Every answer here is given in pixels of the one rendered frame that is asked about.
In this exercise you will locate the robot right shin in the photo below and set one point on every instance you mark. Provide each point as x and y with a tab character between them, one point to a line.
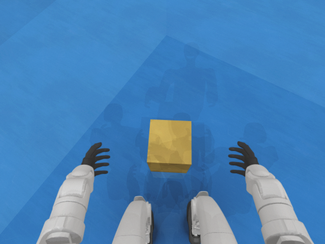
195	226

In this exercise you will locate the carton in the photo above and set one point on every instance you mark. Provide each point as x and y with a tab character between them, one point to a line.
169	146

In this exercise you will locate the robot right hand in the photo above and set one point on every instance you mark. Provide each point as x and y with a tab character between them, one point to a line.
248	157

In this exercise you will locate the left robot forearm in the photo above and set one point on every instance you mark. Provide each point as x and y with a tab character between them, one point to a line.
66	222

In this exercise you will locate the right robot thigh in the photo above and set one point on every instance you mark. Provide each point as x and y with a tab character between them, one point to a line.
214	228

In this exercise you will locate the right robot forearm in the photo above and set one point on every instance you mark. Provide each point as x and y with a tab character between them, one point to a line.
280	224

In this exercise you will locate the robot left hand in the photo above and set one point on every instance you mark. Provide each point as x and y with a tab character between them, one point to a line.
90	158

